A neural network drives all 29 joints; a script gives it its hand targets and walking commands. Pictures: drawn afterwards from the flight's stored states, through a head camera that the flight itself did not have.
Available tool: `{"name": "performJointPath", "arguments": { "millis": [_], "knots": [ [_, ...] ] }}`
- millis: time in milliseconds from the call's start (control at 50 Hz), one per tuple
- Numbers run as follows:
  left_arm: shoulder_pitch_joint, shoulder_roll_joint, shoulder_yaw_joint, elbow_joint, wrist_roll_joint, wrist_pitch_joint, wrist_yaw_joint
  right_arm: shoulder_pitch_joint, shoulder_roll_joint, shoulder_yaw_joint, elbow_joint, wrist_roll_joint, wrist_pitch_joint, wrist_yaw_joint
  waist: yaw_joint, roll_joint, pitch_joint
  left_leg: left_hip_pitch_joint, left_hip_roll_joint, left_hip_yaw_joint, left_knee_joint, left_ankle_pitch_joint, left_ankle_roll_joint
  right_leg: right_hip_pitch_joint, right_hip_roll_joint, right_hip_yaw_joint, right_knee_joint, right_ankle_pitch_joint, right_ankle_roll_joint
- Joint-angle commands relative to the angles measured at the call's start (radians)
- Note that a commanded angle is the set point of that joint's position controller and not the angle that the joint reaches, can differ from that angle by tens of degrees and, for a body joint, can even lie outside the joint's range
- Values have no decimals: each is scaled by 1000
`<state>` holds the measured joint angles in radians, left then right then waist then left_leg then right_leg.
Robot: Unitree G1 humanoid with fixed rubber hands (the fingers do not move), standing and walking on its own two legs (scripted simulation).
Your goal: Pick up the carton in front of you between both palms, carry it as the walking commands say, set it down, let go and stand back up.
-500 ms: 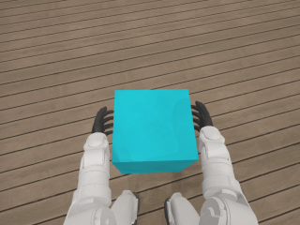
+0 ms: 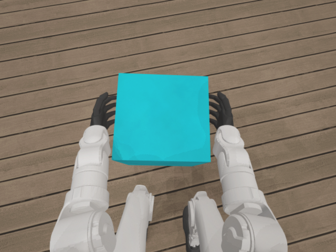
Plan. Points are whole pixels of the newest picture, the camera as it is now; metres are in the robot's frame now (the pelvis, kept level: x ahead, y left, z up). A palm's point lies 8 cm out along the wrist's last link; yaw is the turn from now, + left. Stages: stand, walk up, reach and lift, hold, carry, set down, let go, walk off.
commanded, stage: set down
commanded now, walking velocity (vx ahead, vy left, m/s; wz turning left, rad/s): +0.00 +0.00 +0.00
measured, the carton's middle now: (161, 128) +0.43 +0.05 -0.16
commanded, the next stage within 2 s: none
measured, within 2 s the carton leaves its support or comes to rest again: rests again in 1.54 s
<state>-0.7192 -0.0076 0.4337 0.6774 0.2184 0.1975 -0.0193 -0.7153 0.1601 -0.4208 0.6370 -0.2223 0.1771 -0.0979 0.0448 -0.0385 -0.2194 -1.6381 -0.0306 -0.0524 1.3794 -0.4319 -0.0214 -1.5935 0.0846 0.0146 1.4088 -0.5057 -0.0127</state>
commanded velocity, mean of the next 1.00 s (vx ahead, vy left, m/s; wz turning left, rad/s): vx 0.00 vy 0.00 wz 0.00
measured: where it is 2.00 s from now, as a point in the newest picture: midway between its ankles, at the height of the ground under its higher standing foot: (166, 234)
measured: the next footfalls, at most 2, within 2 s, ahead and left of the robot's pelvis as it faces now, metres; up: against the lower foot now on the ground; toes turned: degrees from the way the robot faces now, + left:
none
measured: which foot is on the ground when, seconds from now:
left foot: down 0.00-1.00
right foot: down 0.00-1.00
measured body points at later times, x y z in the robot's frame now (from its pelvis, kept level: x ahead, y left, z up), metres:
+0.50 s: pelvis -0.04 +0.03 -0.13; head +0.26 +0.06 +0.20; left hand +0.45 +0.22 -0.26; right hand +0.46 -0.08 -0.25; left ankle +0.08 +0.13 -0.57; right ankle +0.05 -0.10 -0.57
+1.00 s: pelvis -0.04 +0.01 -0.22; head +0.32 +0.03 +0.06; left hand +0.48 +0.22 -0.39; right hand +0.49 -0.09 -0.39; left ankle +0.08 +0.13 -0.57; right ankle +0.05 -0.10 -0.57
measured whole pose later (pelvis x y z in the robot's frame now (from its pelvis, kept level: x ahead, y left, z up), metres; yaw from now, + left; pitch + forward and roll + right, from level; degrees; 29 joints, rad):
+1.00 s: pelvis -0.04 +0.01 -0.22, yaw -2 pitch +42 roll -1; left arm -1.21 0.25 0.24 0.84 -0.04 0.22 0.09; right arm -1.23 -0.10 -0.21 0.83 0.05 0.19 -0.22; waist 0.07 -0.05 0.18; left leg -2.33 -0.03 -0.02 2.12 -0.53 -0.01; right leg -2.27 0.14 0.01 2.15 -0.62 0.04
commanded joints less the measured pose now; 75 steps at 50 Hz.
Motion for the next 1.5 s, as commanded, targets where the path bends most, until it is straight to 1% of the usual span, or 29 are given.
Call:
{"name": "performJointPath", "arguments": {
  "millis": [0, 120, 200, 240, 340, 460, 540, 640, 740, 800, 840, 880, 920, 940, 960, 980, 1000, 1040, 1060, 1100, 1140, 1180, 1220, 1280, 1300, 1320, 1380, 1440, 1480],
  "knots": [
    [-549, -786, -458, 39, -99, -44, -196, -540, 800, 484, 66, 78, -45, 124, 21, 21, -746, 314, -117, 48, 34, 308, 5, 267, 94, 48, -48, 319, 50],
    [-665, -747, -527, -29, -158, -59, -148, -669, 766, 566, 7, 150, -61, 98, 46, 25, -932, 332, -119, 54, 154, 336, -11, 181, 116, 13, 97, 297, 57],
    [-719, -736, -542, -52, -180, -40, -116, -737, 735, 585, -6, 175, -47, 94, 58, 34, -979, 371, -121, 56, 200, 311, -22, 83, 130, -25, 162, 212, 57],
    [-750, -734, -536, -41, -180, -24, -108, -777, 722, 566, 0, 175, -36, 98, 57, 40, -958, 363, -119, 56, 215, 278, -24, 26, 134, -40, 188, 162, 55],
    [-848, -750, -538, -6, -185, 6, -95, -864, 690, 503, 61, 171, -11, 118, 40, 67, -900, 330, -114, 41, 256, 187, -26, -113, 135, -64, 267, 78, 44],
    [-953, -761, -521, 44, -190, 18, -94, -977, 655, 423, 120, 167, -4, 153, 24, 107, -839, 300, -107, 12, 308, 126, -23, -281, 126, -78, 361, 35, 24],
    [-1005, -733, -500, 79, -186, 13, -99, -1032, 637, 394, 159, 168, -2, 168, 28, 103, -817, 268, -101, 15, 357, 127, -18, -343, 119, -82, 410, 29, 21],
    [-1045, -685, -489, 107, -194, 0, -112, -1064, 628, 406, 196, 188, -2, 168, 51, 79, -825, 201, -91, 50, 434, 169, -12, -317, 115, -78, 461, 53, 25],
    [-1089, -637, -508, 98, -236, -20, -139, -1088, 639, 465, 197, 230, -9, 157, 73, 39, -840, 119, -80, 86, 520, 244, -4, -243, 113, -69, 509, 116, 35],
    [-1133, -616, -550, 46, -288, -36, -153, -1123, 655, 537, 146, 279, -21, 145, 92, 14, -913, 109, -73, 96, 575, 321, -1, -165, 112, -60, 549, 200, 44],
    [-1176, -611, -602, -37, -342, -44, -154, -1161, 678, 613, 60, 326, -29, 129, 103, -4, -1059, 161, -70, 97, 610, 405, -3, -70, 111, -57, 578, 289, 52],
    [-1199, -604, -629, -106, -380, -41, -149, -1182, 688, 678, 4, 359, -28, 109, 128, -26, -1172, 189, -72, 93, 623, 461, -5, 20, 112, -52, 592, 350, 53],
    [-1150, -604, -620, -82, -385, -35, -149, -1174, 706, 710, -14, 370, -26, 96, 144, -64, -1157, 189, -77, 89, 625, 476, 0, 35, 120, -57, 603, 370, 57],
    [-1127, -604, -609, -56, -380, -34, -152, -1154, 718, 711, 6, 368, -26, 94, 149, -77, -1109, 169, -77, 88, 626, 465, 3, 20, 123, -58, 604, 360, 58],
    [-1102, -601, -594, -26, -372, -35, -156, -1125, 730, 696, 37, 369, -28, 94, 155, -80, -1048, 141, -77, 90, 627, 451, 7, -5, 127, -57, 603, 350, 60],
    [-1060, -594, -566, 29, -355, -35, -161, -1114, 735, 680, 60, 364, -32, 98, 162, -81, -976, 103, -75, 92, 626, 437, 10, -39, 128, -54, 599, 338, 60],
    [-1026, -594, -541, 91, -333, -34, -169, -1091, 728, 649, 114, 350, -30, 106, 163, -74, -871, 48, -72, 92, 623, 397, 13, -91, 129, -49, 594, 302, 59],
    [-995, -598, -488, 193, -279, -27, -190, -1053, 692, 563, 228, 308, -22, 126, 153, -48, -656, -67, -66, 90, 615, 281, 17, -223, 128, -45, 577, 194, 54],
    [-990, -593, -459, 215, -254, -23, -201, -1051, 666, 518, 252, 281, -20, 135, 141, -40, -590, -107, -64, 89, 609, 234, 19, -268, 127, -46, 566, 150, 49],
    [-997, -588, -420, 233, -224, -16, -217, -1058, 622, 445, 279, 236, -17, 149, 113, -19, -545, -134, -64, 86, 606, 191, 21, -317, 126, -51, 557, 108, 38],
    [-1036, -590, -410, 221, -227, -17, -226, -1068, 596, 403, 294, 207, -21, 154, 79, -4, -547, -130, -65, 82, 611, 186, 20, -339, 127, -56, 560, 102, 28],
    [-1086, -591, -420, 199, -243, -25, -226, -1080, 580, 386, 294, 195, -32, 152, 49, 6, -565, -116, -66, 78, 617, 197, 16, -341, 125, -60, 567, 112, 21],
    [-1144, -583, -442, 168, -264, -33, -221, -1105, 554, 384, 280, 199, -43, 147, 37, 11, -596, -110, -63, 74, 625, 204, 11, -320, 118, -57, 580, 122, 15],
    [-1226, -549, -463, 121, -299, -52, -210, -1181, 533, 428, 240, 231, -56, 142, 58, -16, -642, -84, -60, 61, 633, 222, 12, -303, 108, -56, 602, 125, 11],
    [-1243, -534, -468, 131, -306, -56, -206, -1206, 529, 440, 242, 235, -55, 139, 60, -27, -637, -75, -58, 57, 633, 216, 15, -307, 105, -59, 604, 112, 10],
    [-1262, -525, -481, 130, -310, -60, -203, -1186, 529, 438, 256, 233, -54, 138, 55, -37, -613, -85, -56, 59, 634, 193, 16, -296, 103, -58, 602, 96, 10],
    [-1217, -474, -450, 215, -278, -60, -194, -1143, 504, 383, 344, 210, -46, 151, 52, -33, -483, -107, -55, 53, 623, 124, 20, -360, 98, -63, 606, 29, 10],
    [-1132, -440, -371, 310, -219, -47, -190, -1116, 473, 335, 410, 187, -31, 180, 82, -13, -377, -120, -55, 46, 601, 53, 28, -440, 97, -64, 606, -51, 5],
    [-1092, -432, -339, 335, -196, -46, -185, -1119, 460, 334, 410, 192, -29, 201, 106, -10, -359, -112, -55, 43, 596, 58, 37, -480, 98, -64, 612, -59, 6]
  ]
}}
